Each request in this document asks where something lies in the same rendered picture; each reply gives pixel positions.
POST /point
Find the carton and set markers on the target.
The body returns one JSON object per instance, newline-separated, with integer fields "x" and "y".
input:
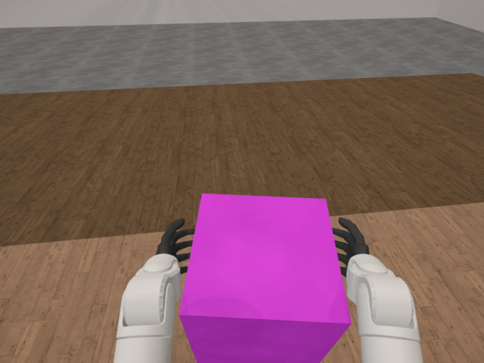
{"x": 263, "y": 283}

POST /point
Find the robot right hand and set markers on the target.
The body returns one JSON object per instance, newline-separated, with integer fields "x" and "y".
{"x": 355, "y": 242}

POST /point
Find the robot right forearm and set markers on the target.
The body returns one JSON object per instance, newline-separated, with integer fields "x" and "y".
{"x": 387, "y": 321}

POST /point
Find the robot left hand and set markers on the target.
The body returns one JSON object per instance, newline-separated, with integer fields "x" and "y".
{"x": 168, "y": 243}

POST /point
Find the robot left forearm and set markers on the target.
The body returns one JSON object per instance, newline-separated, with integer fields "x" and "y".
{"x": 147, "y": 312}

